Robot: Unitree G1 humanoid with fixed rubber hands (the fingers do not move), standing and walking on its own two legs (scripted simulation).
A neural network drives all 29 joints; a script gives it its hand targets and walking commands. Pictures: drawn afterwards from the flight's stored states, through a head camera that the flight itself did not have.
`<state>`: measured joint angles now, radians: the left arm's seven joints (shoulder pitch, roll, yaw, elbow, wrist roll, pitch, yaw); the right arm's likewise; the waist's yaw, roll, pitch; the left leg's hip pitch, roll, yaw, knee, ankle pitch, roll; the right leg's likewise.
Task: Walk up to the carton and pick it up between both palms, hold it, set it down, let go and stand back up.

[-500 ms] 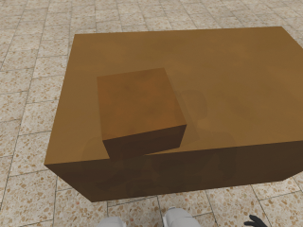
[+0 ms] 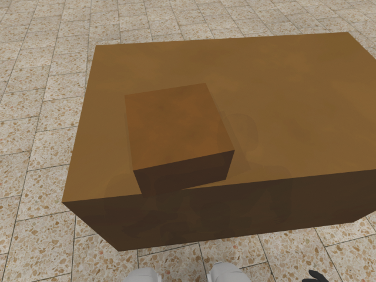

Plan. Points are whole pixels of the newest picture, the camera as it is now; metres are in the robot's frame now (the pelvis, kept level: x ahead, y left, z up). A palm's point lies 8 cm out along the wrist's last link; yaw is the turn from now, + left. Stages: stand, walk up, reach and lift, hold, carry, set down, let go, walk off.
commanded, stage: walk up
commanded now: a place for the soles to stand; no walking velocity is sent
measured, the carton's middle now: (175, 138) +0.46 +0.03 -0.04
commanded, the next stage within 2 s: reach and lift in 0.32 s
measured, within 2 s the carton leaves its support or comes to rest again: neither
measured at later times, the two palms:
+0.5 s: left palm out of the picture +0.10 +0.29 -0.13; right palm out of the picture +0.12 -0.28 -0.13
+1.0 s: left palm (59, 262) +0.16 +0.27 -0.08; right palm (317, 279) +0.13 -0.27 -0.09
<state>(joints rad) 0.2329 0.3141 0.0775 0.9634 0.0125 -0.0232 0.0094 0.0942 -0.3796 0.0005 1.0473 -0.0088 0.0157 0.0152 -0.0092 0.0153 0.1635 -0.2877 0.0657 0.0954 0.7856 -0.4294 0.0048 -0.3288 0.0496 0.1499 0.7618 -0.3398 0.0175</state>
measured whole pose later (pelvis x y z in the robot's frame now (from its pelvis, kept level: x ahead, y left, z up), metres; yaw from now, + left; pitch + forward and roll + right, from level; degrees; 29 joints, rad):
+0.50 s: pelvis +0.00 +0.01 -0.02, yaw +0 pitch -4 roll +1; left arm 0.08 0.31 0.06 0.75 0.01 0.45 0.02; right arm 0.01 -0.34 -0.08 1.03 -0.08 -0.09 0.09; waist -0.02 0.00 0.19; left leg -0.37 0.05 0.10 0.90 -0.46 0.00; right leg -0.43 0.03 0.15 0.91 -0.42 0.02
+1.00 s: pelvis -0.01 +0.01 +0.01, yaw +1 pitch -3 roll -1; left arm 0.06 0.28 0.03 0.54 -0.01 0.29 0.05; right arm 0.13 -0.34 -0.08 0.82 -0.03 -0.20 0.14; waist -0.01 0.01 0.19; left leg -0.32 0.05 0.09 0.72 -0.35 0.00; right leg -0.34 0.03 0.14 0.68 -0.29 0.02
